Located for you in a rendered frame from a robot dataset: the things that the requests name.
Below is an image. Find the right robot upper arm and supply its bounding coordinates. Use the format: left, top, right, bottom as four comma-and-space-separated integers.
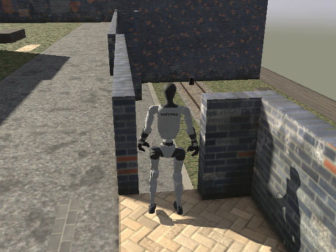
180, 106, 194, 135

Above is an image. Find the robot right foot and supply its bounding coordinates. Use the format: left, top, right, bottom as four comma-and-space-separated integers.
173, 201, 183, 215

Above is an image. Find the right robot forearm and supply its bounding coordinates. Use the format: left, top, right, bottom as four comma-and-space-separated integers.
189, 127, 198, 146

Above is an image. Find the robot right hand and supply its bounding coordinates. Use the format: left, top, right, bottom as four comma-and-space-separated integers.
187, 145, 199, 156

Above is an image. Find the humanoid robot torso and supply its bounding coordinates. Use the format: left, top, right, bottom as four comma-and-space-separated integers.
157, 103, 181, 158

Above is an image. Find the robot left hand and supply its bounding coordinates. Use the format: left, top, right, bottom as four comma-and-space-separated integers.
138, 142, 150, 152

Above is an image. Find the left robot forearm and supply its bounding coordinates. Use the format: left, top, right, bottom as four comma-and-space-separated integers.
139, 126, 148, 144

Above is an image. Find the left robot upper arm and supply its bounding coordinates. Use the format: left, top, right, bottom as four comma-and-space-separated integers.
143, 105, 159, 134

